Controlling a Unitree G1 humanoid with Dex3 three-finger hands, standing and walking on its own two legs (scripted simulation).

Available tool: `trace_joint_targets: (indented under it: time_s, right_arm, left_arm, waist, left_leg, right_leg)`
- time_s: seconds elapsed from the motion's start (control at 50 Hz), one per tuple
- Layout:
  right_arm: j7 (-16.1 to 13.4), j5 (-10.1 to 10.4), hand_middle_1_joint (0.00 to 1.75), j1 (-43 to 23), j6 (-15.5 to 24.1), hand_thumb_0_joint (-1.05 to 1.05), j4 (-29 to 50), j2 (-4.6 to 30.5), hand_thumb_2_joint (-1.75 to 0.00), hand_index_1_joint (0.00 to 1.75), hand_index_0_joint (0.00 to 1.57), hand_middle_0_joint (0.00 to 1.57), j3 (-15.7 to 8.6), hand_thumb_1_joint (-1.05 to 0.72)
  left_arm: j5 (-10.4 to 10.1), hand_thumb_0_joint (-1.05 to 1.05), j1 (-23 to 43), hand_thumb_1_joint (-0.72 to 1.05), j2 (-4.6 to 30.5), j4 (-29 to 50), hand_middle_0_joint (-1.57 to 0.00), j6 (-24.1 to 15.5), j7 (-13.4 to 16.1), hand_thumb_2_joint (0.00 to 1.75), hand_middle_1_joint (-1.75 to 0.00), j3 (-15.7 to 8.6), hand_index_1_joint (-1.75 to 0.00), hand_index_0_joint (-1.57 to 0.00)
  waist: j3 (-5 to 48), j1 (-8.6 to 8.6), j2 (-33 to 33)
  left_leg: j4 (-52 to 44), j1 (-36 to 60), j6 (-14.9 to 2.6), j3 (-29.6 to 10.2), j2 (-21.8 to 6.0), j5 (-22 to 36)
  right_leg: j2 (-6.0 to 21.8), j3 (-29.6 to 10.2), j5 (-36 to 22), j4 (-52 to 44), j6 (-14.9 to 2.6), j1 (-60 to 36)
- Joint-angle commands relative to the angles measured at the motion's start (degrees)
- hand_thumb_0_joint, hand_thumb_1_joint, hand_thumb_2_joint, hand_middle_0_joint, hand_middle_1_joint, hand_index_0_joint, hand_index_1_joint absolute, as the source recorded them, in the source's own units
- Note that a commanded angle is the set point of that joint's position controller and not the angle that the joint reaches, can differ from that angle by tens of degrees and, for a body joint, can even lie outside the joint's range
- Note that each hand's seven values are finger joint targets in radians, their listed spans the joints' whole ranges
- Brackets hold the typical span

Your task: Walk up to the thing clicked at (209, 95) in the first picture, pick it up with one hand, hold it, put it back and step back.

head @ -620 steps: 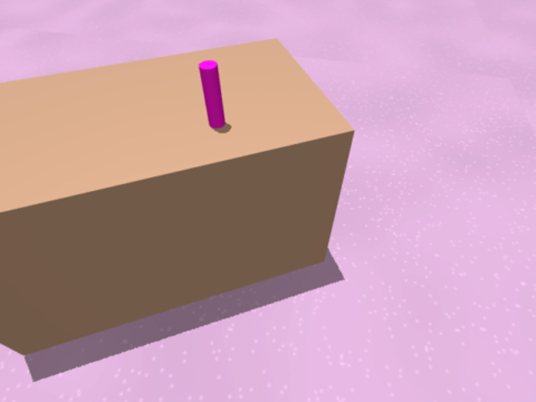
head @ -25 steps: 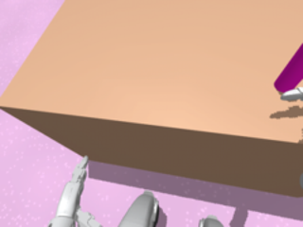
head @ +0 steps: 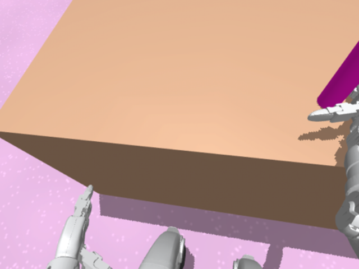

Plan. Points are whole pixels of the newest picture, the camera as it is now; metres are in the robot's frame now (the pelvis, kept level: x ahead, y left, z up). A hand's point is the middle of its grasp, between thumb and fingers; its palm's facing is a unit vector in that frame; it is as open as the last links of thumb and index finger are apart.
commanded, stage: close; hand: right
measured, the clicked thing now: (349, 75) +0.53 -0.23 +0.09
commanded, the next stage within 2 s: settle in 0.72 s
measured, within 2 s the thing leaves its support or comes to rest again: leaves its support in 1.02 s
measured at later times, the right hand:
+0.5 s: hand (336, 79) +0.53 -0.21 +0.08, palm faces +0.17 +0.99 +0.01, open 11.8 cm
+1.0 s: hand (338, 84) +0.53 -0.22 +0.07, palm faces +0.18 +0.98 +0.00, open 5.9 cm
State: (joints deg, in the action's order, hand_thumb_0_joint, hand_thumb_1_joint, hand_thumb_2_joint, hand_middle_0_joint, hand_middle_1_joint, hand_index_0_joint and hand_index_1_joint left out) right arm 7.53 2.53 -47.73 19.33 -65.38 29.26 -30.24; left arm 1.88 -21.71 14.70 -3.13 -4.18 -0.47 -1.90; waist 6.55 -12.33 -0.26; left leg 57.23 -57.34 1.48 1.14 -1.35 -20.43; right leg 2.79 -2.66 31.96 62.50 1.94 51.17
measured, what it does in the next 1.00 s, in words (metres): stands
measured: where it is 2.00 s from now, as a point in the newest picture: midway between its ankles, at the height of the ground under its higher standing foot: outside the picture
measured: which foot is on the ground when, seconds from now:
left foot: down 0.00-1.00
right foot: down 0.00-1.00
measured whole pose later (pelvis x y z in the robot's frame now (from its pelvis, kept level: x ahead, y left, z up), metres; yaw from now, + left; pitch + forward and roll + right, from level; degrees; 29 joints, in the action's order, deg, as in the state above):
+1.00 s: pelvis +0.00 +0.00 +0.00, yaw +0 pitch +22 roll +2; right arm 6.7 0.1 -52.2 18.3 -68.9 32.8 -29.9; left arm 2.5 -20.7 14.7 -1.4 -3.7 -0.5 1.0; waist 6.4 -13.9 -0.1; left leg 56.4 -58.2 1.5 1.6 -1.2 -19.9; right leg 2.9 -3.2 31.7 62.4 2.0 52.6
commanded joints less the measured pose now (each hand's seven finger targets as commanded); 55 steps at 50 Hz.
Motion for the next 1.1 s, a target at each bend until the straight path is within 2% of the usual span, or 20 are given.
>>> trace_joint_targets:
  time_s: [0.0,0.1,0.2,0.28,0.36,0.4,0.42,0.48,0.52,0.58,0.6,0.64,0.7,0.76,0.8,0.84,0.9,0.96,1.02,1.08]
  right_arm:
    - [0.2,-0.4,0.22,-30.2,5.9,0.00,15.5,17.3,-0.05,0.22,0.41,0.42,-0.3,0.54]
    - [0.5,-1.5,0.29,-33.4,4.4,0.00,13.4,18.1,-0.11,0.29,0.49,0.49,1.9,0.47]
    - [-0.5,-1.2,0.41,-36.3,2.8,0.00,12.6,18.7,-0.18,0.41,0.67,0.67,2.1,0.44]
    - [-1.6,-1.4,0.52,-31.6,1.4,0.00,5.2,14.4,-0.26,0.52,0.81,0.81,3.8,0.39]
    - [-1.9,-1.3,0.60,-30.6,2.3,0.00,7.9,17.3,-0.33,0.60,0.89,0.89,1.3,0.33]
    - [-1.7,-0.9,0.65,-26.9,2.2,0.00,4.5,13.5,-0.38,0.66,0.92,0.92,2.6,0.31]
    - [-2.0,-0.9,0.68,-27.3,2.5,0.00,4.5,14.2,-0.41,0.68,0.95,0.95,2.4,0.25]
    - [-2.5,-1.2,0.76,-31.2,4.3,0.00,9.1,20.6,-0.50,0.76,1.02,1.02,-1.9,0.13]
    - [-1.8,-0.9,0.83,-27.2,4.2,0.00,3.2,13.7,-0.58,0.83,1.06,1.06,2.1,0.04]
    - [-1.5,-1.9,0.90,-33.7,5.7,0.00,14.2,21.5,-0.67,0.90,1.10,1.11,-1.1,-0.08]
    - [-1.3,-1.8,0.95,-35.4,5.8,0.00,17.1,21.7,-0.73,0.95,1.14,1.15,-0.2,-0.14]
    - [-0.9,-1.2,1.04,-29.0,4.5,0.00,10.5,16.6,-0.82,1.04,1.21,1.22,1.5,-0.23]
    - [-1.2,-0.9,1.08,-31.8,4.4,0.00,13.0,19.0,-0.85,1.09,1.28,1.30,-0.1,-0.34]
    - [-1.2,-1.0,1.16,-31.3,4.3,0.00,9.1,17.2,-0.93,1.16,1.35,1.36,0.9,-0.42]
    - [-1.5,-0.9,1.25,-30.9,4.7,0.00,10.1,22.4,-1.04,1.25,1.40,1.40,-3.3,-0.47]
    - [-0.9,-1.1,1.30,-34.4,5.0,0.00,13.1,21.8,-1.16,1.30,1.35,1.35,-2.0,-0.54]
    - [-0.1,-1.2,1.38,-31.1,4.3,0.00,8.5,18.0,-1.27,1.38,1.39,1.39,0.8,-0.66]
    - [-0.9,-1.4,1.42,-36.5,4.7,0.00,16.4,24.3,-1.31,1.42,1.41,1.41,-1.6,-0.68]
    - [-1.5,-0.5,1.37,-36.4,3.8,0.00,16.4,21.3,-1.23,1.37,1.40,1.40,0.5,-0.60]
    - [-2.9,-0.5,1.36,-37.7,3.5,0.00,18.2,22.5,-1.23,1.36,1.39,1.38,-0.1,-0.60]
  left_arm:
    - [0.2,0.00,1.2,-0.58,5.8,12.3,-0.05,-3.4,1.0,0.06,-0.05,-2.3,-0.05,-0.05]
    - [0.5,0.00,-3.9,-0.57,8.2,10.8,-0.05,-3.5,1.3,0.06,-0.05,-4.5,-0.06,-0.05]
    - [0.4,0.00,-1.7,-0.57,9.7,9.3,-0.05,-3.5,1.5,0.06,-0.05,-6.0,-0.06,-0.05]
    - [0.3,0.00,-0.4,-0.57,8.9,10.0,-0.05,-3.1,1.2,0.06,-0.05,-5.1,-0.05,-0.04]
    - [0.2,0.00,1.0,-0.56,9.2,11.2,-0.05,-3.0,1.1,0.06,-0.05,-5.4,-0.05,-0.04]
    - [0.1,0.00,-1.3,-0.56,8.2,9.8,-0.05,-2.8,1.0,0.05,-0.05,-4.9,-0.05,-0.05]
    - [0.1,0.00,-0.3,-0.56,7.5,9.8,-0.05,-2.8,0.8,0.06,-0.05,-3.8,-0.05,-0.05]
    - [0.2,0.00,0.0,-0.56,9.6,13.8,-0.05,-3.2,1.2,0.05,-0.05,-5.5,-0.05,-0.05]
    - [0.3,0.00,-4.4,-0.55,6.6,9.0,-0.05,-2.8,0.6,0.05,-0.05,-3.4,-0.05,-0.05]
    - [0.6,0.00,-2.4,-0.56,7.8,13.5,-0.05,-3.4,0.8,0.05,-0.05,-3.7,-0.05,-0.05]
    - [0.6,0.00,-4.1,-0.56,8.2,13.6,-0.05,-3.2,0.8,0.05,-0.05,-4.5,-0.05,-0.05]
    - [0.7,0.00,-7.3,-0.56,7.7,8.9,-0.05,-2.7,0.6,0.05,-0.05,-4.3,-0.05,-0.04]
    - [0.4,0.00,-1.5,-0.57,10.0,12.0,-0.05,-3.4,1.1,0.06,-0.05,-6.1,-0.05,-0.04]
    - [0.6,0.00,-1.5,-0.57,7.8,7.9,-0.05,-3.2,0.9,0.06,-0.05,-4.0,-0.05,-0.04]
    - [0.4,0.00,1.8,-0.57,9.9,12.2,-0.05,-3.3,1.0,0.06,-0.04,-4.4,-0.05,-0.04]
    - [0.6,0.00,1.3,-0.60,9.8,15.0,-0.07,-3.0,1.1,0.08,-0.05,-4.0,-0.07,-0.05]
    - [0.4,0.00,-4.1,-0.59,5.7,8.8,-0.07,-2.1,0.6,0.07,-0.05,-0.1,-0.07,-0.05]
    - [0.5,0.00,-2.2,-0.58,7.1,10.5,-0.07,-2.2,1.0,0.06,-0.05,-1.0,-0.06,-0.06]
    - [0.3,0.00,-5.5,-0.56,9.0,4.2,-0.07,-1.9,1.3,0.06,-0.06,-4.7,-0.06,-0.06]
    - [-0.1,0.00,-0.2,-0.57,10.5,9.8,-0.06,-2.2,1.7,0.06,-0.05,-6.0,-0.06,-0.06]
  waist:
    - [29.4,0.14,-5.9]
    - [33.7,-2.83,-12.5]
    - [31.7,-1.91,-13.3]
    - [28.1,-0.89,-9.8]
    - [30.9,0.41,-8.5]
    - [29.1,-0.69,-6.9]
    - [26.3,0.78,-6.0]
    - [30.9,-1.19,-5.5]
    - [22.2,-2.00,-6.0]
    - [33.1,-0.91,-11.9]
    - [36.0,-1.27,-14.3]
    - [30.4,-1.71,-14.3]
    - [33.5,-1.68,-13.4]
    - [30.2,-1.53,-11.5]
    - [34.9,-0.36,-9.7]
    - [40.1,-1.25,-12.2]
    - [32.0,-1.14,-11.9]
    - [36.3,0.22,-14.1]
    - [30.2,-0.87,-14.9]
    - [33.0,-0.46,-12.8]
  left_leg:
    - [-4.2,25.0,-1.70,-1.5,1.1,15.4]
    - [-3.6,22.0,-1.82,-0.9,1.3,18.4]
    - [-3.8,17.3,-2.14,0.7,2.0,14.7]
    - [-4.5,18.7,-2.23,1.5,2.4,13.1]
    - [-4.1,22.1,-2.13,1.3,2.4,14.9]
    - [-4.0,22.9,-2.13,1.2,2.3,15.8]
    - [-4.4,21.8,-2.01,1.2,2.4,13.9]
    - [-4.1,24.7,-1.76,0.5,2.2,17.0]
    - [-3.8,19.1,-2.05,0.8,2.4,14.7]
    - [-2.9,21.3,-2.13,-0.2,1.8,18.0]
    - [-2.9,22.7,-2.13,-0.1,1.8,19.0]
    - [-2.9,19.2,-2.37,0.5,2.2,19.1]
    - [-3.0,20.3,-2.32,0.3,1.9,20.3]
    - [-2.0,20.3,-2.47,0.1,1.9,20.6]
    - [-2.2,24.7,-2.34,0.4,1.9,22.4]
    - [-2.4,26.4,-2.37,0.5,1.9,23.6]
    - [-4.0,25.2,-2.22,0.4,2.0,21.7]
    - [-4.2,27.3,-2.11,-0.3,1.6,22.0]
    - [-5.5,22.2,-2.32,0.1,2.1,18.7]
    - [-6.5,23.8,-2.37,0.5,2.3,18.7]
  right_leg:
    - [-2.2,2.2,-18.5,-6.9,-2.45,-4.1]
    - [-2.2,2.1,-22.8,-6.1,-1.70,-10.3]
    - [-1.5,0.8,-24.2,-7.1,-0.99,-12.2]
    - [-1.4,0.6,-22.7,-8.6,-0.88,-9.2]
    - [-1.4,0.8,-23.1,-8.8,-0.99,-8.2]
    - [-1.4,1.0,-23.0,-8.8,-1.05,-6.9]
    - [-1.6,1.1,-21.3,-9.0,-1.26,-5.2]
    - [-1.7,1.3,-22.2,-8.0,-1.69,-6.2]
    - [-1.7,1.4,-21.1,-7.9,-1.64,-4.1]
    - [-1.6,1.6,-25.4,-6.8,-1.31,-10.3]
    - [-1.7,2.0,-26.5,-6.8,-1.13,-12.8]
    - [-1.9,1.6,-29.5,-6.5,-0.71,-12.5]
    - [-1.5,1.3,-29.8,-5.9,-0.90,-12.4]
    - [-1.6,1.3,-28.9,-5.3,-0.94,-7.8]
    - [-1.6,0.9,-30.3,-5.8,-0.95,-8.4]
    - [-1.5,1.0,-32.8,-6.2,-0.74,-13.1]
    - [-2.2,1.8,-28.8,-7.1,-1.05,-9.6]
    - [-2.5,2.4,-27.7,-7.6,-1.12,-11.6]
    - [-2.3,2.0,-27.1,-8.4,-1.05,-13.4]
    - [-2.1,1.7,-28.9,-9.4,-0.98,-16.7]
